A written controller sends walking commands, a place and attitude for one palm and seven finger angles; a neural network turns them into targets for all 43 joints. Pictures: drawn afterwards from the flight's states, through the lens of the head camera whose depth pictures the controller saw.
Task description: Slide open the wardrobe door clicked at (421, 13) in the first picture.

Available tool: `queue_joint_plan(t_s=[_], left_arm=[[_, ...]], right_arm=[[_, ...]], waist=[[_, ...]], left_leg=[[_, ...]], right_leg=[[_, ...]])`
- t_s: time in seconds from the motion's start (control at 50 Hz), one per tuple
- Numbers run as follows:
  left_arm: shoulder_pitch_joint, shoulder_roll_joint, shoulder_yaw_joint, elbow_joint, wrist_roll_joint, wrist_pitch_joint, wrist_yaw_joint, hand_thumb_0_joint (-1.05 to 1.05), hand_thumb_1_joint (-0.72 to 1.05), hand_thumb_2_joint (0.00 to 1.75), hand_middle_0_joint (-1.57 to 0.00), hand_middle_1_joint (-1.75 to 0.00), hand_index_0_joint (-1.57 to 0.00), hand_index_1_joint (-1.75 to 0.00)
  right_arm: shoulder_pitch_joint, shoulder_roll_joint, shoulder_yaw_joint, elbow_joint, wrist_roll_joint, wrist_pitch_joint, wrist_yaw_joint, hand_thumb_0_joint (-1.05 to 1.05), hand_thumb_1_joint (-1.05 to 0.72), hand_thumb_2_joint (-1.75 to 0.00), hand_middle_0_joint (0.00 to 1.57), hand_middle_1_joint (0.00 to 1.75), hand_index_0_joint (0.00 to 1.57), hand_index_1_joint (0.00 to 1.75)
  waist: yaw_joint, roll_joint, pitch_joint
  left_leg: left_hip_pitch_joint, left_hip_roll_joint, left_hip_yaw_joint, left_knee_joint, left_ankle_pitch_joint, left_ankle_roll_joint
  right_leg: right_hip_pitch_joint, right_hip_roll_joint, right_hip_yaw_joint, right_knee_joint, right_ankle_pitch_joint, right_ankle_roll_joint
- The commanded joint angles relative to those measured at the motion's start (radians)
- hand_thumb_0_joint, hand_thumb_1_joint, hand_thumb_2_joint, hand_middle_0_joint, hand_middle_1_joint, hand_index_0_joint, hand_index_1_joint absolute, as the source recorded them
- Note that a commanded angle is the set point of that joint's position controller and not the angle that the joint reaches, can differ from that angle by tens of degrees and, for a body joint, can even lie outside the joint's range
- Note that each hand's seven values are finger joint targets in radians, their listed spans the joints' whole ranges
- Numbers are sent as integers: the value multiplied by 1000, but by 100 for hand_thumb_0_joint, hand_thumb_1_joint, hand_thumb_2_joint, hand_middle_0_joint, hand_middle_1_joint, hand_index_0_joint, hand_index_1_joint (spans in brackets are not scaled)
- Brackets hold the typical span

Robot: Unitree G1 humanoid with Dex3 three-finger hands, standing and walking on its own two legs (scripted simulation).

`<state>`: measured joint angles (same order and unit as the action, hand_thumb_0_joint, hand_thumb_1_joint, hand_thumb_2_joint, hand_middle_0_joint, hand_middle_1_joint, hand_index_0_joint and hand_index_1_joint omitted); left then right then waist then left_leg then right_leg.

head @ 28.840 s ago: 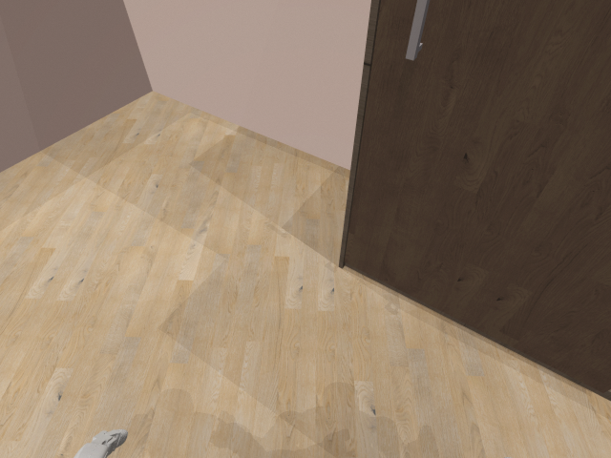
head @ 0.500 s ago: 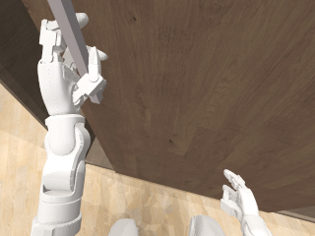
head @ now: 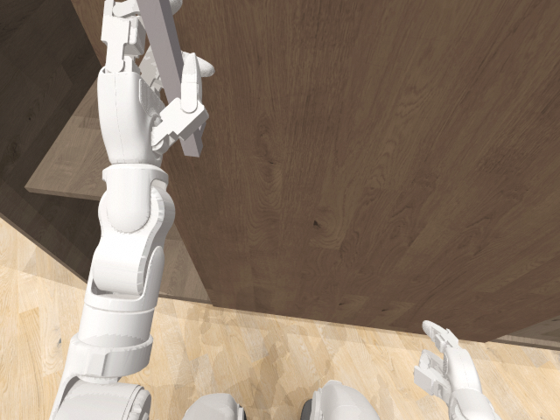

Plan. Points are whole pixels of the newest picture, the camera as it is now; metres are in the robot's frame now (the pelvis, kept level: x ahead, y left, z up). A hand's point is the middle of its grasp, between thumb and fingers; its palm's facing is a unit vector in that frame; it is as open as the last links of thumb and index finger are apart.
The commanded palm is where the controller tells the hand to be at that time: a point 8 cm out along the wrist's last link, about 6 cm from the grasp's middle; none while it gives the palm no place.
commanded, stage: step sideways, sliding the door along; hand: left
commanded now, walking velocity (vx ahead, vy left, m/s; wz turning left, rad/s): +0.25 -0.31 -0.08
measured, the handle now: (174, 47) +0.41 +0.15 +0.27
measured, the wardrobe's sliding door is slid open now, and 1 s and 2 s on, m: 0.40 0.65 0.65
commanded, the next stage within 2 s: stop walking and hold the door there in 1.34 s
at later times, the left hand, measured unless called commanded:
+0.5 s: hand (367, 115) +0.36 -0.04 +0.25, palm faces +0.17 -0.99 -0.02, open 6.7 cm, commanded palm +0.34 -0.03 +0.23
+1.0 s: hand (485, 124) +0.36 -0.14 +0.25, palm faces +0.32 -0.95 +0.00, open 6.6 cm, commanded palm +0.34 -0.18 +0.20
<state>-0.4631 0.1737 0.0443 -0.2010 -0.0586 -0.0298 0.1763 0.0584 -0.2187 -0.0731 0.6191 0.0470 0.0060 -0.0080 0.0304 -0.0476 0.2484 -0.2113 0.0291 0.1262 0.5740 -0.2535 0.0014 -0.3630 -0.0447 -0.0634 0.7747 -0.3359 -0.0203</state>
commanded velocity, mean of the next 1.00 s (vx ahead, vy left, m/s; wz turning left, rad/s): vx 0.26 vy -0.30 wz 0.00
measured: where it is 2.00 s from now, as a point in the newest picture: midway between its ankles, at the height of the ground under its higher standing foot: outside the picture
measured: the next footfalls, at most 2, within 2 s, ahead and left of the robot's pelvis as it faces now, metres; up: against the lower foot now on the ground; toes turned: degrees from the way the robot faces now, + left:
right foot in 0.34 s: -0.01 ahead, -0.31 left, +0.00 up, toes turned -9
left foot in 0.56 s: +0.04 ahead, -0.09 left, +0.00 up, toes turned +7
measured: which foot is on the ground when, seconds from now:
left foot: down 0.00-0.34, up 0.36-0.54, down 0.56-1.00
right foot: up 0.00-0.32, down 0.34-0.58, up 0.60-1.00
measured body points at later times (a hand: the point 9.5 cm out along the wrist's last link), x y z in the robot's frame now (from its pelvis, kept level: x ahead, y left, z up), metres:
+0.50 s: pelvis -0.05 -0.17 +0.00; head +0.01 -0.18 +0.44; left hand +0.35 +0.01 +0.25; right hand +0.13 -0.40 -0.12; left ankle -0.04 -0.05 -0.66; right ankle -0.05 -0.30 -0.72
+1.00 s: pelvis -0.05 -0.37 +0.00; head +0.00 -0.32 +0.44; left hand +0.34 -0.09 +0.25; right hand +0.16 -0.55 -0.09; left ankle +0.00 -0.10 -0.72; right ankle +0.00 -0.56 -0.69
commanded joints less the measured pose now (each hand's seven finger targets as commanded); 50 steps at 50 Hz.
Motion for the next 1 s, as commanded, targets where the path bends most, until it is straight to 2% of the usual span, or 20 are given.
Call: queue_joint_plan(t_s=[0.0, 0.14, 0.26, 0.3, 0.34, 0.36, 0.38, 0.42, 0.46, 0.5, 0.52, 0.54, 0.56, 0.58, 0.6, 0.66, 0.74, 0.9, 0.96, 0.98], left_arm=[[-491, 68, -96, -304, -14, -169, -91, 0, 90, 90, -45, -140, -45, -140], [-497, 25, -121, -121, -5, -133, -97, 0, 90, 90, -45, -140, -45, -140], [-565, 103, -52, 38, -8, -132, -100, 0, 90, 90, -45, -140, -45, -140], [-625, 107, -63, 61, -5, -141, -106, 0, 90, 90, -45, -140, -45, -140], [-664, 186, -31, 107, 8, -135, -87, 0, 90, 90, -45, -140, -45, -140], [-707, 192, -17, 61, 8, -138, -75, 0, 90, 90, -45, -140, -45, -140], [-792, 173, -23, 44, -4, -131, -78, 0, 90, 90, -45, -140, -45, -140], [-757, 142, 7, 35, -22, -121, -62, 0, 90, 90, -45, -140, -45, -140], [-722, 49, -63, 44, -21, -115, -61, 0, 90, 90, -45, -140, -45, -140], [-704, 131, 7, 47, -16, -126, -48, 0, 90, 90, -45, -140, -45, -140], [-703, 150, 16, 28, -15, -136, -47, 0, 90, 90, -45, -140, -45, -140], [-665, 106, -29, 38, -23, -141, -58, 0, 90, 90, -45, -140, -45, -140], [-672, 48, -73, 53, -36, -142, -66, 0, 90, 90, -45, -140, -45, -140], [-696, 28, -102, 76, -39, -132, -80, 0, 90, 90, -45, -140, -45, -140], [-806, 67, -86, -54, -43, -150, -81, 0, 90, 90, -45, -140, -45, -140], [-776, 79, -92, 4, -19, -131, -77, 0, 90, 90, -45, -140, -45, -140], [-784, -44, -181, 53, -15, -88, -99, 0, 90, 90, -45, -140, -45, -140], [-848, -23, -163, 248, -20, -80, -105, 0, 90, 90, -45, -140, -45, -140], [-819, 5, -146, 309, -13, -73, -103, 0, 90, 90, -45, -140, -45, -140], [-836, 33, -144, 282, -9, -86, -107, 0, 90, 90, -45, -140, -45, -140]], right_arm=[[-133, -73, 7, -162, -28, -44, 23, 0, -90, -90, 20, 30, 20, 30], [-44, -105, -11, -138, -5, -19, 16, 0, -90, -90, 20, 30, 20, 30], [-42, -102, 15, -138, 6, -31, 11, 0, -90, -90, 20, 30, 20, 30], [-41, -67, 31, -129, 24, -45, 10, 0, -90, -90, 20, 30, 20, 30], [-69, -28, 47, -117, 26, -57, 1, 0, -90, -90, 20, 30, 20, 30], [-91, -15, 49, -125, 17, -62, -1, 0, -90, -90, 20, 30, 20, 30], [-102, -70, 32, -95, 13, -67, -14, 0, -90, -90, 20, 30, 20, 30], [-89, -64, 35, -69, 6, -58, -40, 0, -90, -90, 20, 30, 20, 30], [-61, -63, 44, -82, 4, -36, -29, 0, -90, -90, 20, 30, 20, 30], [-46, -70, 37, -92, 6, -19, -34, 0, -90, -90, 20, 30, 20, 30], [-37, -92, 15, -97, 0, -17, -41, 0, -90, -90, 20, 30, 20, 30], [-45, -126, -4, -119, -7, -15, -39, 0, -90, -90, 20, 30, 20, 30], [-49, -110, 1, -129, -3, -19, -21, 0, -90, -90, 20, 30, 20, 30], [-72, -97, 13, -133, 3, -25, -4, 0, -90, -90, 20, 30, 20, 30], [-103, -72, 28, -122, -11, -37, -9, 0, -90, -90, 20, 30, 20, 30], [-77, -102, 21, -97, -10, -21, -18, 0, -90, -90, 20, 30, 20, 30], [-17, -105, 14, -117, -9, -25, -20, 0, -90, -90, 20, 30, 20, 30], [-25, -93, 26, -150, -2, -57, -20, 0, -90, -90, 20, 30, 20, 30], [-1, -71, 39, -122, 13, -60, -20, 0, -90, -90, 20, 30, 20, 30], [1, -53, 41, -111, 20, -69, -17, 0, -90, -90, 20, 30, 20, 30]], waist=[[-62, 258, -495], [-52, 288, -496], [-54, 397, -490], [-42, 209, -521], [-29, -144, -483], [-13, -178, -473], [-11, -375, -438], [-12, -284, -393], [-26, -205, -465], [-50, -127, -528], [-62, -5, -566], [-59, 227, -557], [-46, 321, -619], [-58, 183, -601], [-72, 201, -553], [-64, 169, -472], [-59, 186, -486], [-54, 480, -500], [-49, 356, -515], [-48, 207, -520]], left_leg=[[261, 529, -485, -246, 504, 239], [335, 434, -138, -190, 514, 157], [185, 335, -71, -50, 385, 80], [93, 219, -35, 151, 211, 30], [-282, 82, -45, 474, -293, -17], [-378, 31, -79, 668, -380, -24], [-373, 47, -160, 760, -313, -17], [-371, 63, -148, 726, -268, -20], [-220, 82, -113, 289, -262, 6], [12, 9, 13, -163, 83, -5], [267, 46, -29, -237, 267, 20], [472, 264, -273, -244, 485, 95], [528, 480, -585, -232, 639, 195], [412, 542, -635, -275, 470, 260], [399, 530, -630, -302, 444, 226], [395, 504, -419, -226, 401, 280], [359, 429, -246, -213, 239, 213], [81, 330, -20, -194, 94, 102], [35, 253, -52, 65, 45, 39], [9, 186, -48, 214, 31, 21]], right_leg=[[-155, -7, 169, 477, -134, 15], [-144, -5, 28, 305, -69, 30], [159, 57, -87, -218, -25, 35], [314, 31, -59, -422, 185, 25], [483, -188, 188, -447, 433, -103], [454, -282, 308, -462, 481, -155], [376, -276, 390, -474, 405, -183], [367, -245, 284, -397, 427, -226], [433, -205, 106, -292, 543, -182], [419, -121, 10, -134, 564, -123], [240, -91, 23, 22, 522, -88], [-35, -35, -12, 213, 194, -37], [-170, 28, 78, 458, -149, -20], [-188, 49, 164, 646, -131, -12], [-258, 14, 186, 761, -76, -12], [-450, -13, 176, 907, -88, 0], [-520, -25, 116, 942, -10, 15], [39, 4, -109, 155, -74, 22], [211, 53, -96, -169, 66, 34], [258, 27, -38, -298, 133, 28]])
